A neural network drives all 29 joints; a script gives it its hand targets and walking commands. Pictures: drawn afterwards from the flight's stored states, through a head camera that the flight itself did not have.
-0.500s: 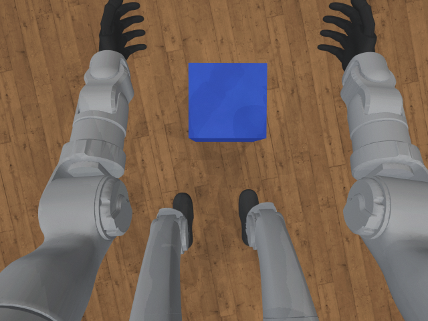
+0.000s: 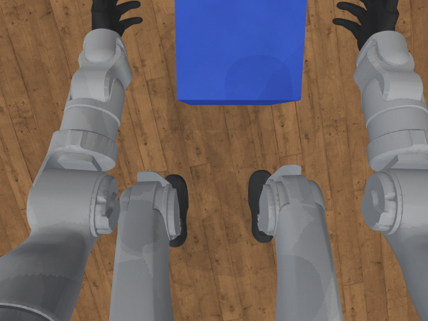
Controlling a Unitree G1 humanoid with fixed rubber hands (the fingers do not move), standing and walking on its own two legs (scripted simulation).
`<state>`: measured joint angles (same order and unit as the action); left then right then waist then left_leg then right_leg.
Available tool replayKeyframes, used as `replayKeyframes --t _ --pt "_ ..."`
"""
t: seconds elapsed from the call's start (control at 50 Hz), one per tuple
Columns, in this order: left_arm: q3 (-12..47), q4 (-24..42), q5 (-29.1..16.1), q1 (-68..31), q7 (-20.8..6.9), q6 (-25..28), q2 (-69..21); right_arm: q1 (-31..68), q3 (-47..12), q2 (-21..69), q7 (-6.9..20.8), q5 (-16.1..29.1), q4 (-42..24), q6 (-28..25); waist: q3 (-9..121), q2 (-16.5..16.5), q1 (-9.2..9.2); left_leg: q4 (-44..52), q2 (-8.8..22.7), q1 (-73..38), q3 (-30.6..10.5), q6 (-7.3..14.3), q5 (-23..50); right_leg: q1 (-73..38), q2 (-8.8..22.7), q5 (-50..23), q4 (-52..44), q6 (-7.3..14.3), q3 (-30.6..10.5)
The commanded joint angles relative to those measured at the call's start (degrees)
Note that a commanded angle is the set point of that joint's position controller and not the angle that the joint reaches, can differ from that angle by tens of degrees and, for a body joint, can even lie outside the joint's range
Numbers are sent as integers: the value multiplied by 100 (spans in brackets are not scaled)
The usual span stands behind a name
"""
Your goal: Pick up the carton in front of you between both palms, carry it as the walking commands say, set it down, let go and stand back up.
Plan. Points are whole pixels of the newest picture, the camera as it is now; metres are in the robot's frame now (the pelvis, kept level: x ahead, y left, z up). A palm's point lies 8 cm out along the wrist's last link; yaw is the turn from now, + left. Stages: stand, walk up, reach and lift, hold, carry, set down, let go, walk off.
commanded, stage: reach and lift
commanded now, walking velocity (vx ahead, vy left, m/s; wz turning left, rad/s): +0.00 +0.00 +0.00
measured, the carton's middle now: (234, 54) +0.53 -0.05 -0.32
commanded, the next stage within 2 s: none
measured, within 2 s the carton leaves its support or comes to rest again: leaves its support in 1.18 s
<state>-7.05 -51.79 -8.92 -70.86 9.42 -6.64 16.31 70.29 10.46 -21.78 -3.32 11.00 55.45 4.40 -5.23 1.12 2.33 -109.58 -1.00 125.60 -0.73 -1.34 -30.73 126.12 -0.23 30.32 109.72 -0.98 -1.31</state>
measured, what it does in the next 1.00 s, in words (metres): lowers itself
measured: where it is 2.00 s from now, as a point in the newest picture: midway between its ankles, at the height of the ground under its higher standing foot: (218, 220)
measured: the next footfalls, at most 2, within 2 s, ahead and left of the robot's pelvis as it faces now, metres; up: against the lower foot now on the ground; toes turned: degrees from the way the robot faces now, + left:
none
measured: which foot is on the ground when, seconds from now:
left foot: down 0.00-1.00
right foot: down 0.00-1.00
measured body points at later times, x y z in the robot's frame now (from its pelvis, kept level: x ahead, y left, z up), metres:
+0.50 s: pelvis -0.01 -0.01 -0.08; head +0.36 -0.02 +0.16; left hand +0.55 +0.13 -0.27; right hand +0.53 -0.23 -0.26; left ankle +0.10 +0.12 -0.41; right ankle +0.10 -0.12 -0.41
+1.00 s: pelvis -0.02 +0.00 -0.07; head +0.35 -0.03 +0.17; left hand +0.55 +0.10 -0.25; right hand +0.53 -0.20 -0.25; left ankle +0.10 +0.12 -0.41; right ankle +0.10 -0.12 -0.41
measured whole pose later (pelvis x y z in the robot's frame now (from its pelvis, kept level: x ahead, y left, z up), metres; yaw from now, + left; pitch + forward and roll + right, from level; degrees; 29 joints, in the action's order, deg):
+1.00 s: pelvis -0.02 +0.00 -0.07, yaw +0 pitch +36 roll +1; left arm -6.9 -68.8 -9.2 -88.7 10.4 -3.1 14.9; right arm 88.3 5.3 -19.3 -6.6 10.5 70.0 2.9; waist -22.3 1.7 3.2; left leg -124.1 -1.8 129.6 -1.1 -2.0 -30.9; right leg 130.1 -0.2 30.7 124.5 -0.6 -1.2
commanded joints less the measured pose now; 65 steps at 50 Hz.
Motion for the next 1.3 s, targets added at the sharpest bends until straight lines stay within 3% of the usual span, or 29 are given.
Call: replayKeyframes --t 0.0,0.1,0.2,0.3,0.38,0.44,0.6,0.76,0.82,0.84,0.88,0.94,1.0,1.06,1.16,1.2,1.24,1.28 --pt "29 278 -140 -1915 23 41 615 1831 -39 -885 -66 86 -236 -41 6553 -23 193 466 -216 -3681 286 -141 1175 -3265 -95 -1367 -676 -131 414" --pt "43 -516 -187 -2437 -56 158 763 2377 -182 -910 -124 113 471 -133 5683 -40 160 57 -118 -3131 236 -103 698 -2906 14 -905 -292 -99 287" --pt "150 -1000 -316 -2842 -109 359 938 2804 -362 -979 -145 211 885 -292 5337 -44 141 -364 -66 -2837 206 -102 853 -2899 52 -1086 125 -78 180" --pt "420 -868 -605 -3115 -80 532 1124 3091 -620 -1086 -229 421 690 -425 6074 -108 191 -746 -68 -3069 269 -104 1407 -3527 34 -1817 498 -91 171" --pt "670 -572 -678 -3064 -55 557 980 2887 -589 -1069 -268 514 466 -474 6373 208 350 -962 -102 -3410 304 -148 1819 -3596 -36 -2272 629 -74 181" --pt "663 -395 -672 -2858 -19 542 905 2698 -617 -996 -289 529 377 -470 6530 183 288 -979 -147 -3352 360 -157 1901 -3836 -85 -2437 655 -71 188" --pt "286 -940 -413 -2486 -76 569 779 2502 -609 -579 -215 343 734 -427 5238 -133 63 -788 -191 -2440 322 -113 1355 -3159 -86 -1838 525 -117 145" --pt "636 -1035 -527 -3003 -113 614 101 2985 -879 -46 -183 372 671 -456 5156 -107 202 -662 -291 -2691 259 -85 1251 -2941 -123 -1542 385 -112 198" --pt "476 -1075 -314 -3097 -49 632 6 3077 -725 14 -238 138 764 -469 5182 -29 249 -667 -346 -2876 273 -102 1243 -3007 -170 -1491 365 -121 217" --pt "739 -838 -343 -3381 -148 632 -675 3359 -1007 772 -122 232 601 -459 5180 -22 173 -649 -396 -2967 288 -58 1261 -3044 -226 -1472 368 -100 233" --pt "1001 -882 -328 -3924 -413 597 -2009 3964 -1336 2097 163 265 625 -426 5082 -3 192 -647 -470 -2820 298 -17 1226 -2912 -308 -1461 381 -74 233" --pt "1057 -808 -29 -4498 -1003 367 -4110 4662 -1506 4138 810 -43 397 -159 4701 59 205 -764 -623 -2671 343 3 1052 -2711 -450 -1210 508 -23 304" --pt "860 -605 200 -4470 -1397 131 -4967 4672 -1417 5061 1230 -205 106 100 4615 91 229 -808 -698 -2509 439 50 998 -2526 -503 -1150 572 2 405" --pt "944 -189 162 -4542 -1570 -43 -5586 4735 -1548 5639 1498 -80 -427 282 5273 168 300 -895 -720 -2727 505 102 1374 -2690 -517 -1582 640 15 480" --pt "1705 1029 -343 -4748 -1546 -267 -6570 4941 -2138 6265 1539 320 -1915 549 8060 278 436 -979 -792 -3953 601 55 2329 -3979 -576 -2658 705 -1 619" --pt "1865 1517 -424 -4740 -1501 -378 -6929 4869 -2276 6590 1456 423 -2498 664 9259 98 388 -922 -855 -4272 621 39 2733 -4714 -638 -3222 673 -36 650" --pt "1884 1737 -309 -4541 -1495 -526 -7142 4685 -2365 6911 1417 332 -2753 832 9582 -106 306 -768 -909 -3937 658 50 2764 -5056 -677 -3516 600 -70 647" --pt "1839 1774 -108 -4283 -1535 -670 -7271 4229 -2291 7100 1401 30 -2666 1026 9216 -232 353 -547 -960 -3395 688 46 2377 -5077 -736 -3343 361 -111 639"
